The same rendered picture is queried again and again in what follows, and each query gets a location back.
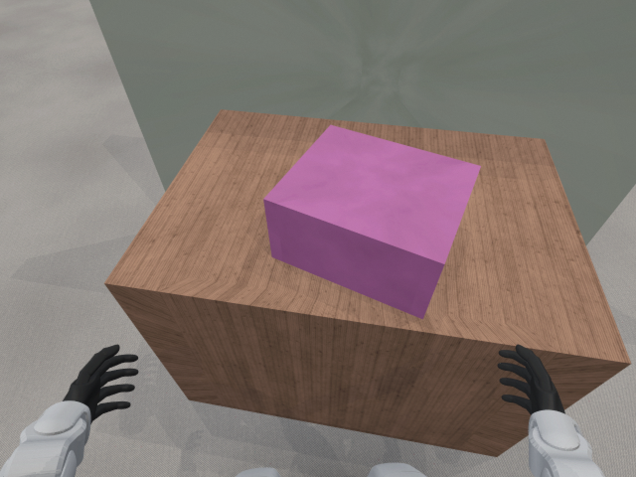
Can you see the carton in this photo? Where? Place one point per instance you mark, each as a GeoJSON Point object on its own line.
{"type": "Point", "coordinates": [372, 215]}

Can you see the robot left forearm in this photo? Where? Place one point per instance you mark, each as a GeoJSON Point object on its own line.
{"type": "Point", "coordinates": [53, 445]}

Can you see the pedestal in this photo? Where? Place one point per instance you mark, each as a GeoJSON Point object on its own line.
{"type": "Point", "coordinates": [238, 328]}

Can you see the left robot hand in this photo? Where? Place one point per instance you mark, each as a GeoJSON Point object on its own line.
{"type": "Point", "coordinates": [88, 387]}

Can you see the robot right forearm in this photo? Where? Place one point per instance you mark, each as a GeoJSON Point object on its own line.
{"type": "Point", "coordinates": [557, 447]}

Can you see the right robot hand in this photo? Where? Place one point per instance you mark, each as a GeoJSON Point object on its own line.
{"type": "Point", "coordinates": [539, 388]}

